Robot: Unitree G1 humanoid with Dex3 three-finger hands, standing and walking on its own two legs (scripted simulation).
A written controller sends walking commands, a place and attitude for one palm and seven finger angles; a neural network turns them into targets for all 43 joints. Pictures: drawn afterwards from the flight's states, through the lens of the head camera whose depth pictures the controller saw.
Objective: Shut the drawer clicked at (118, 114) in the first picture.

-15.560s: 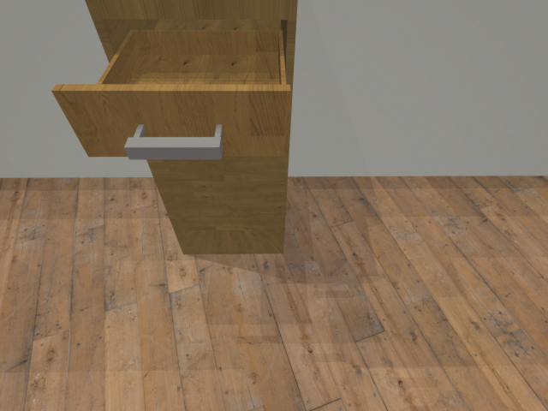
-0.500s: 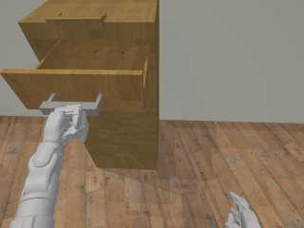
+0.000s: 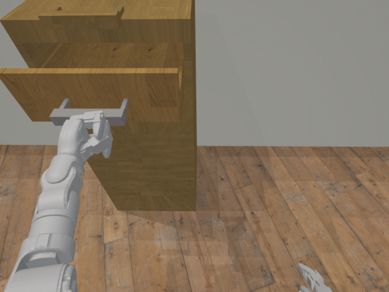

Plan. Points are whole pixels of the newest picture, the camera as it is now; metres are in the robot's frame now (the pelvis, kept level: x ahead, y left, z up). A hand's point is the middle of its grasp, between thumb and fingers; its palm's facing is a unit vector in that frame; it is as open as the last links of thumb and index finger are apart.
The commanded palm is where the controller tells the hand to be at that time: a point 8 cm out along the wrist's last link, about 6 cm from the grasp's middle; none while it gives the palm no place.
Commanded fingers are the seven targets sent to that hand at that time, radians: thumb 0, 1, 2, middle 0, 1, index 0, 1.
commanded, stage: push the drawer shut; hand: left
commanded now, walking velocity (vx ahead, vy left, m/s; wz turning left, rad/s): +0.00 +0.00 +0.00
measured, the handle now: (92, 109) +0.47 +0.25 +0.12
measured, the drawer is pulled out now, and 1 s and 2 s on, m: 0.13 0.01 0.00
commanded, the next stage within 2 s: pull the fist back off the drawer in 1.30 s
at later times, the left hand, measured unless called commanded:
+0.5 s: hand (117, 120) +0.44 +0.19 +0.12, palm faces +0.05 -1.00 -0.02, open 3.1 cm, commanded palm +0.42 +0.23 +0.13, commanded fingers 0.00 0.90 0.90 -1.40 -1.60 -1.40 -1.60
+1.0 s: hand (126, 101) +0.50 +0.18 +0.12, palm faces +0.05 -1.00 -0.03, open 3.3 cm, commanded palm +0.49 +0.23 +0.13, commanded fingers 0.00 0.90 0.90 -1.40 -1.60 -1.40 -1.60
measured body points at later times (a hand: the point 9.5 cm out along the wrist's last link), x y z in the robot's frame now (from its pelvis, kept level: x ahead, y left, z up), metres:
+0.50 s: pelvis +0.00 +0.00 +0.00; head +0.04 +0.00 +0.45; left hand +0.43 +0.24 +0.12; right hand +0.09 -0.25 -0.12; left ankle +0.00 +0.11 -0.73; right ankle +0.01 -0.09 -0.73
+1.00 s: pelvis +0.00 +0.00 -0.01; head +0.08 +0.00 +0.43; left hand +0.49 +0.24 +0.13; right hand +0.00 -0.26 -0.13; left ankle +0.00 +0.11 -0.73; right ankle +0.01 -0.09 -0.73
